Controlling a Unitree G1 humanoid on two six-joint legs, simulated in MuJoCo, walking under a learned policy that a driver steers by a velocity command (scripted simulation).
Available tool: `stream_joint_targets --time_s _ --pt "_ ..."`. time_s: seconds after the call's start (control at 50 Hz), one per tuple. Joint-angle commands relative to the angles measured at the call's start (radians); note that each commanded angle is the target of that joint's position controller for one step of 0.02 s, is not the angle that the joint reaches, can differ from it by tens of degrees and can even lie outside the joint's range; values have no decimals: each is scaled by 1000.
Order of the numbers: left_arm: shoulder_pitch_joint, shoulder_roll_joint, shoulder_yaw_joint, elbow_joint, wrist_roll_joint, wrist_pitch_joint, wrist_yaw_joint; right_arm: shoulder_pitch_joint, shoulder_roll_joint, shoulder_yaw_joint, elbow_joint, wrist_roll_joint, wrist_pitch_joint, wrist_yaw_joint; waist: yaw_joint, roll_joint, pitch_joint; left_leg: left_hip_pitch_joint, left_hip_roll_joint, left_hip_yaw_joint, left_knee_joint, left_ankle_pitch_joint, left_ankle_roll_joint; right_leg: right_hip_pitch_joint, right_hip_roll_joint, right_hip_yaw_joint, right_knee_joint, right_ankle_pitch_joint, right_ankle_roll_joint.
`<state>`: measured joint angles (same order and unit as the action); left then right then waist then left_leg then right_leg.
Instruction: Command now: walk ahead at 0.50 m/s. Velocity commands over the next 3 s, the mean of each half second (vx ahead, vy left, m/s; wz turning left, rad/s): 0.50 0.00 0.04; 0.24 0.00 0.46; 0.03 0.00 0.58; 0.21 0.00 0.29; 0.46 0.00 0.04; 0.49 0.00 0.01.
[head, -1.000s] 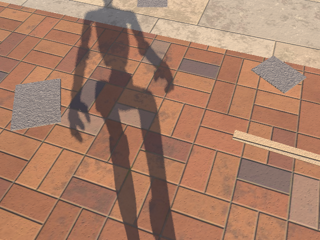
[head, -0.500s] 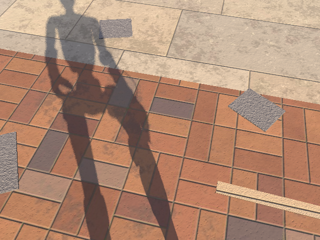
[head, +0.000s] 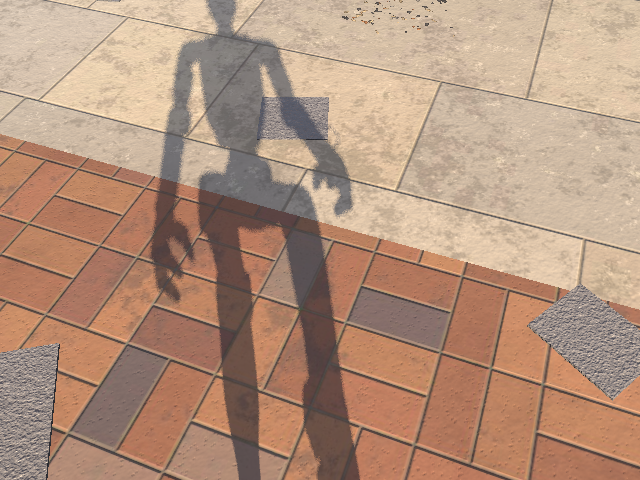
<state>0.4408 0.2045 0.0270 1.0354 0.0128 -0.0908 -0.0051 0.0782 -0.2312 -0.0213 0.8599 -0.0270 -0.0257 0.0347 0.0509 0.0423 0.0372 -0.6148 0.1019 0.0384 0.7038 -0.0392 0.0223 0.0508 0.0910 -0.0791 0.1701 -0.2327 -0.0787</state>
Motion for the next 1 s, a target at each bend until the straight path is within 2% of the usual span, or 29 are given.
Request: stream_joint_targets --time_s 0.02,0.08,0.1,0.12,0.14,0.16,0.18,0.2,0.22,0.24,0.26,0.3,0.36,0.44,0.54,0.56,0.6,0.64,0.66,0.68,0.7,0.72,0.74,0.76,0.78,0.8,0.88,0.94,1.0 --pt "60 147 27 -10 7 -5 10 -122 -60 -7 -91 2 -18 -4 3 -106 69 -14 -30 29 -77 2 23 5 -299 127 -25 442 -119" --pt "32 163 32 0 12 0 19 -82 -77 -16 -88 1 -29 -10 -35 -110 52 82 -67 42 -141 -98 68 60 -321 110 74 644 -98" --pt "16 172 35 1 14 2 21 -3 -89 -25 -64 -1 -35 -16 -71 -113 12 189 -99 55 -164 -131 86 57 -312 95 169 775 -84" --pt "-1 173 35 1 10 6 20 149 -103 -37 -11 -6 -44 -24 -138 -87 -64 370 -131 73 -229 -102 110 23 -277 63 345 821 -66" --pt "-3 151 27 -15 5 5 18 333 -157 -57 44 -25 -54 -36 -199 -43 -173 635 -34 -34 -233 -124 151 -145 -231 35 586 624 -47" --pt "94 51 5 -45 -32 4 7 443 -276 -89 56 -44 -54 -41 -177 177 -314 927 273 -506 -305 -253 272 -494 -67 -29 985 85 6" --pt "75 121 28 -31 -6 4 7 392 -251 -86 56 -1 -40 -30 -160 129 -321 895 309 -726 -434 -253 297 -619 -21 116 1118 -277 -7" --pt "-6 137 38 -53 1 7 7 272 -204 -75 42 16 -36 -29 -108 60 -151 752 274 -555 -440 -304 268 -682 -89 141 1142 -197 -16" --pt "-60 121 33 -64 3 2 1 200 -132 -57 29 16 -42 -24 -89 0 -62 615 231 -439 -480 -253 242 -668 -129 135 1089 -118 -16" --pt "-76 98 32 -63 5 8 -2 171 -96 -47 33 14 -49 -24 -60 2 -16 529 180 -347 -512 -200 205 -630 -160 127 1026 -75 -13" --pt "-63 86 30 -59 20 21 -6 163 -70 -39 47 17 -55 -27 -32 23 4 461 139 -276 -534 -136 177 -579 -178 124 979 -53 -1" --pt "-55 64 28 -53 28 41 -17 211 -68 -37 75 15 -72 -28 -19 25 -9 435 114 -211 -550 -16 178 -543 -178 103 956 -22 16" --pt "-157 66 29 -88 26 55 -24 274 -96 -42 106 19 -82 -30 -23 13 22 460 98 -154 -587 30 185 -640 -201 78 874 67 42" --pt "-338 63 23 -154 21 51 -24 354 -84 -35 132 23 -74 -32 -65 8 60 505 67 -150 -587 105 188 -707 -199 49 658 182 83" --pt "-486 60 12 -213 11 43 -19 431 -100 -39 151 14 -65 -42 -113 24 55 601 70 -177 -520 215 193 -680 -151 35 471 225 93" --pt "-501 62 11 -223 9 39 -16 432 -101 -40 152 11 -61 -44 -114 25 62 619 71 -181 -482 303 190 -673 -139 37 448 213 89" --pt "-472 75 13 -228 4 25 -4 412 -114 -47 145 5 -52 -51 -94 41 42 633 62 -181 -379 499 162 -595 -108 44 401 167 71" --pt "-312 115 27 -183 4 5 12 367 -125 -55 127 8 -51 -53 -36 50 -29 618 24 -191 -220 603 114 -394 -66 48 309 170 41" --pt "-183 146 39 -151 18 -13 22 336 -121 -56 113 26 -53 -50 27 10 -97 535 -27 -162 -48 512 86 -194 -107 61 233 332 19" --pt "-44 233 58 -146 47 -26 34 331 -71 -44 58 49 -57 -53 56 -102 -252 342 -94 -124 229 110 57 86 -360 261 299 696 -28" --pt "-66 287 68 -173 38 -11 19 508 10 -35 63 83 -40 -72 -19 -289 -425 134 -225 -52 523 -655 41 287 -640 509 362 1142 -169" --pt "-108 228 62 -198 3 14 16 517 -81 -60 93 48 -17 -84 -26 -162 -437 121 -167 -99 600 -596 44 192 -588 493 331 1013 -192" --pt "-194 147 42 -216 -1 22 21 429 -85 -67 83 28 -6 -76 -37 -127 -301 83 -133 -88 600 -521 30 50 -530 387 273 803 -179" --pt "-254 94 24 -222 2 26 29 362 -74 -69 66 12 2 -64 -53 -123 -169 72 -97 -80 549 -461 16 -86 -459 284 211 695 -139" --pt "-265 80 18 -219 4 27 39 325 -73 -76 54 1 14 -51 -62 -157 -107 80 -77 -80 515 -419 2 -166 -418 216 176 658 -117" --pt "-261 87 19 -212 5 28 46 337 -59 -76 51 -5 30 -40 -79 -180 -86 119 -77 -68 502 -390 -14 -234 -393 159 154 654 -109" --pt "-262 121 29 -215 13 18 43 313 -40 -76 16 -3 69 -33 -110 -154 -111 137 -81 -44 439 -329 -27 -296 -404 70 124 587 -141" --pt "-276 134 35 -221 17 30 39 219 -41 -66 -35 -4 87 -15 -98 -184 -91 159 -54 -20 276 -252 -24 -330 -394 11 98 379 -127" --pt "-263 172 49 -225 19 46 32 146 -58 -60 -79 0 95 2 -72 -183 -95 229 -61 15 143 -253 -14 -335 -411 -14 109 243 -118"
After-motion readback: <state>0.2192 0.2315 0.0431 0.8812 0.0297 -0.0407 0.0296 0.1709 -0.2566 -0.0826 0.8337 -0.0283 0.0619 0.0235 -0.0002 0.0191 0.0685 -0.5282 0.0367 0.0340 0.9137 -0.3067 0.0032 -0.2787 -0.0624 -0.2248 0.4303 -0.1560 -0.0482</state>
